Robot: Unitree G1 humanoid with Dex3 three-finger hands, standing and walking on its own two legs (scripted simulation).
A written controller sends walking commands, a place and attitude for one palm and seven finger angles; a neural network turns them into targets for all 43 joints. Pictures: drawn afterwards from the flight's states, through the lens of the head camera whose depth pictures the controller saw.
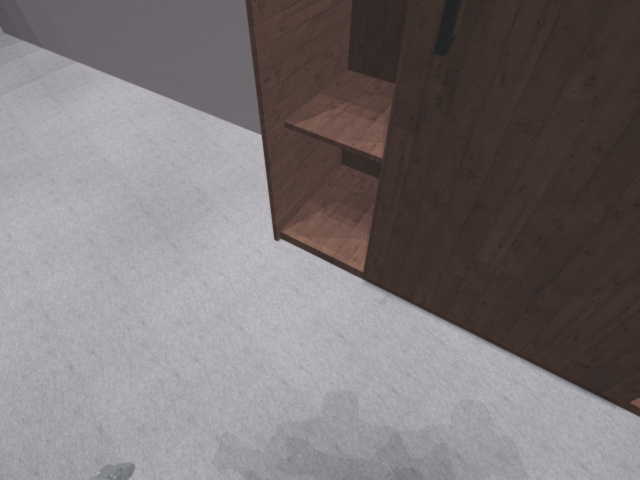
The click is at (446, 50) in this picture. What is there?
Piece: wardrobe's sliding door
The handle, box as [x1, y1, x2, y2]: [434, 0, 461, 55]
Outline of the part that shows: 461,0 446,0 434,53 444,55 448,51 449,44 454,39 455,34 453,32 453,29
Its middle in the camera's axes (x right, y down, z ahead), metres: +0.24 -0.43 +0.64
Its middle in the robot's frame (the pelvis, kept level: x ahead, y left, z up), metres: +0.83 -0.18 +0.27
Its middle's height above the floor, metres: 1.04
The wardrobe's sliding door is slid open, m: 0.39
